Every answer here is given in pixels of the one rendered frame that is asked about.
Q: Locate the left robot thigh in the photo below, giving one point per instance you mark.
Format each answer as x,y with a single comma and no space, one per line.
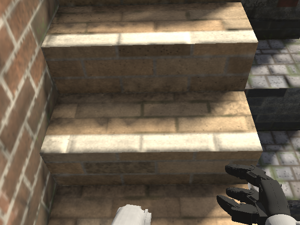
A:
132,215

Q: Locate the robot right forearm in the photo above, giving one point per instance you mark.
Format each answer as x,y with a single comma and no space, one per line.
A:
280,219

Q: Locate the robot right hand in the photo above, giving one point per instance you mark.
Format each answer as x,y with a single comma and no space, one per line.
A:
254,207

